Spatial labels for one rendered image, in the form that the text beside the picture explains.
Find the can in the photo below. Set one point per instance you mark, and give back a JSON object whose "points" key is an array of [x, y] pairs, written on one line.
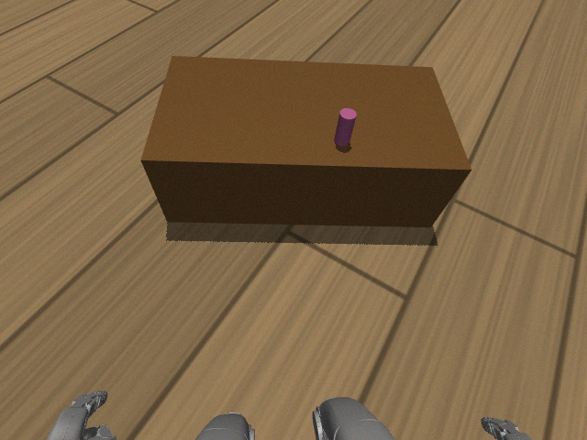
{"points": [[345, 126]]}

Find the right robot hand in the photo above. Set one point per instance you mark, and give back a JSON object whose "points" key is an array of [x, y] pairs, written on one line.
{"points": [[503, 430]]}

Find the left robot hand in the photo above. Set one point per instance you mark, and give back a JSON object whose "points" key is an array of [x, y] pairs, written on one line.
{"points": [[71, 423]]}

